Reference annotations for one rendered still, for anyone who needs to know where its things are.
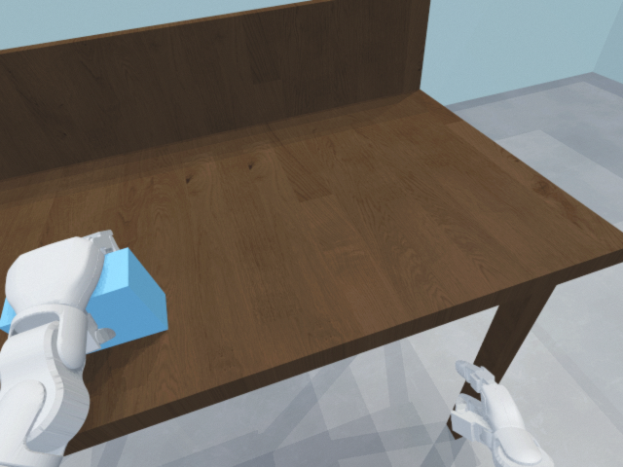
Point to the robot left hand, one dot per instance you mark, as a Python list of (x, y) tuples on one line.
[(64, 273)]

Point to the right robot forearm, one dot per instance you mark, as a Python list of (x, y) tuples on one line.
[(516, 447)]

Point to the robot right hand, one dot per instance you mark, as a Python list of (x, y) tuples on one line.
[(477, 421)]

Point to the sponge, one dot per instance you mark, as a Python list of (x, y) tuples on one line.
[(126, 299)]

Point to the table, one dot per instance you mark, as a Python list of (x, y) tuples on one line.
[(284, 180)]

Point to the left robot forearm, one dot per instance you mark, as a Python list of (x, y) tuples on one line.
[(43, 399)]

